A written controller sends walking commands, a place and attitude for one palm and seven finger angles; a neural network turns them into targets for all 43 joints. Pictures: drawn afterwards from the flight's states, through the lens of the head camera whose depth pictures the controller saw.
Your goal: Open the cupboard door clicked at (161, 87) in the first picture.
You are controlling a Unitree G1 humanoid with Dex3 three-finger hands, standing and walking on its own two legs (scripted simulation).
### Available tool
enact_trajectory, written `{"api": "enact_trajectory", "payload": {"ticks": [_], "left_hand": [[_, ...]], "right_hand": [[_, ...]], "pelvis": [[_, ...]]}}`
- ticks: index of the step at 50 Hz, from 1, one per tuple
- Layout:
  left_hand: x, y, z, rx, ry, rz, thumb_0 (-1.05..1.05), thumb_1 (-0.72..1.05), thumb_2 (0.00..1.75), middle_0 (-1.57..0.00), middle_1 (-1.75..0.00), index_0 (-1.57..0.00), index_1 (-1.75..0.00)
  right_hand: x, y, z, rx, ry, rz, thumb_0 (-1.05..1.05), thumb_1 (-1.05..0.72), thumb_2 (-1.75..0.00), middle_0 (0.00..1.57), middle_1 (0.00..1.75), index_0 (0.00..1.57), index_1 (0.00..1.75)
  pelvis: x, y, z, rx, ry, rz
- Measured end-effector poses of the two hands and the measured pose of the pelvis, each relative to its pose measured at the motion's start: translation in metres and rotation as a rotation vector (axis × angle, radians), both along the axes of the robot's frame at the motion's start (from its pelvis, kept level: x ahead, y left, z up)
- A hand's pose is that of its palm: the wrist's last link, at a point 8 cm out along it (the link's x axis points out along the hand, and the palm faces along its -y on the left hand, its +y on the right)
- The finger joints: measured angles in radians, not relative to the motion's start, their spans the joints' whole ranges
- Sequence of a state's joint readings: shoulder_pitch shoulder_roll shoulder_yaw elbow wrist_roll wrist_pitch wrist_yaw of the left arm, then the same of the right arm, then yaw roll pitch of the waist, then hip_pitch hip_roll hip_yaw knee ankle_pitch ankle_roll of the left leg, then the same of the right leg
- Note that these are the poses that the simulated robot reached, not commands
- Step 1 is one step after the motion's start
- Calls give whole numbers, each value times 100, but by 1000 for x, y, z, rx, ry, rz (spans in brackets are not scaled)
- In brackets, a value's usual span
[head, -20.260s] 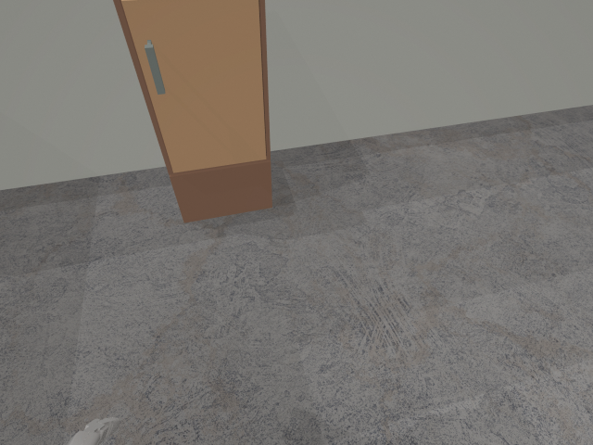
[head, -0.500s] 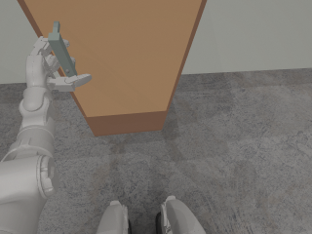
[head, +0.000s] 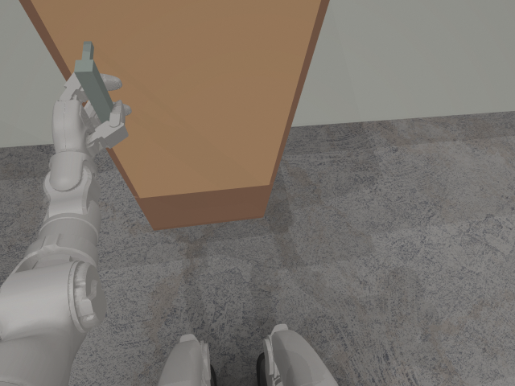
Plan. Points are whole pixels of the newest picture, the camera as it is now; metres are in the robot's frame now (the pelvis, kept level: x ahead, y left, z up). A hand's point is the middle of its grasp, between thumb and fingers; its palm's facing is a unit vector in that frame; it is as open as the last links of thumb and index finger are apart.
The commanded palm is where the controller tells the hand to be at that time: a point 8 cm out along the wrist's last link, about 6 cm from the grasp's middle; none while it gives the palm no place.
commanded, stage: pull the door open along its arc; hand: left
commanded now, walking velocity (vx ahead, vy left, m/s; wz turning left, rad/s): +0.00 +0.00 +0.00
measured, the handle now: (102, 92) +0.56 +0.19 +0.06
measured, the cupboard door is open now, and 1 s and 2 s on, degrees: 0 44 40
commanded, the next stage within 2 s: open thumb and fingers to let go in 0.88 s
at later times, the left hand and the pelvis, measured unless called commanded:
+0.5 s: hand (149, 190) +0.39 +0.12 +0.06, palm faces +0.15 -0.98 +0.09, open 6.2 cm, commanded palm +0.33 +0.17 +0.05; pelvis +0.02 -0.01 +0.03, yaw +0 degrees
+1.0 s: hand (224, 243) +0.31 +0.02 +0.06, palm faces +0.39 -0.92 -0.05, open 6.3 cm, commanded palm +0.26 +0.07 +0.05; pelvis +0.03 -0.07 +0.02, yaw +5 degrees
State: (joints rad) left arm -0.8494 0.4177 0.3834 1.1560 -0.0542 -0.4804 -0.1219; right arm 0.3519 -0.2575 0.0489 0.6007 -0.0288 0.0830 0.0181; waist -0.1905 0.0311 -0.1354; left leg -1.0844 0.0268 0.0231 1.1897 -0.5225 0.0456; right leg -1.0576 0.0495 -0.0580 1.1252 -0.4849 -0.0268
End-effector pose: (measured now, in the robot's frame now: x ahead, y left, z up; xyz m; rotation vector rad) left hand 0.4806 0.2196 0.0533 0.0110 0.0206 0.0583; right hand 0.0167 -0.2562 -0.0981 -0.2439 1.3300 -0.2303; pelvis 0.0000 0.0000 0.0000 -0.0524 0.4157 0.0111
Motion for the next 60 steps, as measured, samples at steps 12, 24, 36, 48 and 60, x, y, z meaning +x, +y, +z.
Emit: {"api": "enact_trajectory", "payload": {"ticks": [12,24,36,48,60], "left_hand": [[-23,-7,-1,2,-12,14,-1,72,77,-36,-135,-35,-135],[-111,-46,-1,-81,-13,63,2,69,72,-33,-132,-34,-131],[-191,-121,5,-51,10,283,2,64,70,-34,-130,-37,-132],[-216,-155,11,12,70,324,2,61,71,-33,-126,-38,-133],[-210,-157,3,24,64,418,0,55,75,-36,-130,-38,-131]], "right_hand": [[-2,-1,-1,38,14,-8,0,-91,-90,20,30,20,30],[76,3,19,87,-201,67,0,-91,-90,20,30,20,30],[182,29,33,172,-470,263,1,-91,-90,20,30,20,30],[202,15,40,198,-548,305,1,-91,-90,20,30,20,30],[175,-33,9,150,-445,286,1,-91,-90,20,30,20,30]], "pelvis": [[3,-3,5,11,-13,-6],[20,-6,24,26,-77,-13],[23,-25,21,55,-123,12],[31,-61,26,79,-163,57],[18,-80,18,105,-129,75]]}}
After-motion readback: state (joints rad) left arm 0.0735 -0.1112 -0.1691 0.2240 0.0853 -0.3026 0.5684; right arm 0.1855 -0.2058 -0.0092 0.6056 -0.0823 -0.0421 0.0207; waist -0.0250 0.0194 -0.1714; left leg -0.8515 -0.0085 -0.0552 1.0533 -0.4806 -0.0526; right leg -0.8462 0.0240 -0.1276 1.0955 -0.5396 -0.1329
